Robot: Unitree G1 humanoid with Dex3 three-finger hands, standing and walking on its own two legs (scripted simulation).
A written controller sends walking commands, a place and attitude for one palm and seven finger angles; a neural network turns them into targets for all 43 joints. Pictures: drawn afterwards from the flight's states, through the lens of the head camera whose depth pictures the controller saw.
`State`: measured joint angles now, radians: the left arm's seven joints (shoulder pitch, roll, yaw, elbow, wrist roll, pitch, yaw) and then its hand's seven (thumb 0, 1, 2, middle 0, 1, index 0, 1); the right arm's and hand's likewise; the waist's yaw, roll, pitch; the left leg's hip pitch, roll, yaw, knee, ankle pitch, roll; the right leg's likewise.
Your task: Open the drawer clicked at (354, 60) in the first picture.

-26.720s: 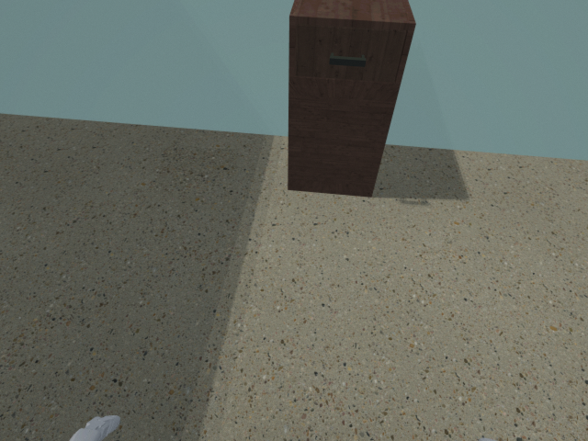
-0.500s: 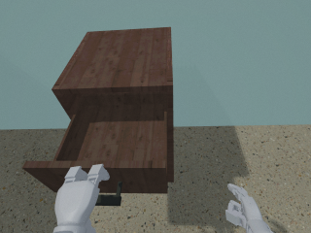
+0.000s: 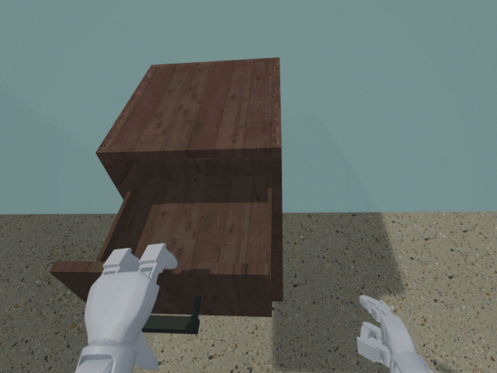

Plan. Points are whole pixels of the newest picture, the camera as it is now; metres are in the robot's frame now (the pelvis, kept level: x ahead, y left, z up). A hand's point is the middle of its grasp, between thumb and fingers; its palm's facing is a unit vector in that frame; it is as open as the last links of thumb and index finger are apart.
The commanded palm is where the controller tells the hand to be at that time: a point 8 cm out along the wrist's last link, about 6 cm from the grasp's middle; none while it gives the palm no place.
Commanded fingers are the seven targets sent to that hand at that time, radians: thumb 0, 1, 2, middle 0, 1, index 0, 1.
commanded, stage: lift the hand off the handle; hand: left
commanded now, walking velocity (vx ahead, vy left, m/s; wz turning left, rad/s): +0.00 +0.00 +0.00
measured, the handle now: (165, 312) +0.22 +0.20 -0.06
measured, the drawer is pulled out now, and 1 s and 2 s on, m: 0.28 0.28 0.28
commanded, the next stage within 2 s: draw the hand back to the body in 0.54 s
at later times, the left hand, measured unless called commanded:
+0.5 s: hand (132, 290) +0.20 +0.20 +0.09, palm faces +0.12 -0.16 -0.98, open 13.9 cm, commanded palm +0.16 +0.19 +0.14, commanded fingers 0.00 -0.50 0.30 -0.30 -1.20 -0.30 -1.20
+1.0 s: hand (119, 280) +0.21 +0.21 +0.10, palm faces +0.12 -0.14 -0.98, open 13.9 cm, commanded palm +0.15 +0.21 +0.16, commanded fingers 0.00 -0.50 0.30 -0.30 -1.20 -0.30 -1.20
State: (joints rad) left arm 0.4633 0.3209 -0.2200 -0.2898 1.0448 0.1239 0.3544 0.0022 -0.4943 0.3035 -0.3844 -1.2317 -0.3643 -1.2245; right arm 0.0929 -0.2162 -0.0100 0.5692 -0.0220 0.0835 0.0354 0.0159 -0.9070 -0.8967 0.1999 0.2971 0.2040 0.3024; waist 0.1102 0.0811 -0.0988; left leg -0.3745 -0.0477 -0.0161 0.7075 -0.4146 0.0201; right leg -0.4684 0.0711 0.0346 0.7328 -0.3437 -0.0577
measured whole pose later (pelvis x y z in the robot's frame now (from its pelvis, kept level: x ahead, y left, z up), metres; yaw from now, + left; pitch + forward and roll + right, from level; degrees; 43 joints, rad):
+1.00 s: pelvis +0.01 +0.01 +0.02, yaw +0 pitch +1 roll +0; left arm 0.42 0.37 -0.17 -0.41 0.98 0.22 0.19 0.00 -0.50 0.30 -0.32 -1.20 -0.31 -1.20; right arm 0.06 -0.23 0.02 0.58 0.02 0.13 0.05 0.02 -0.91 -0.90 0.20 0.30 0.20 0.30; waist 0.12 0.11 -0.06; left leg -0.21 -0.04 -0.01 0.54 -0.34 0.03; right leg -0.30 0.07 0.05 0.55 -0.27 -0.04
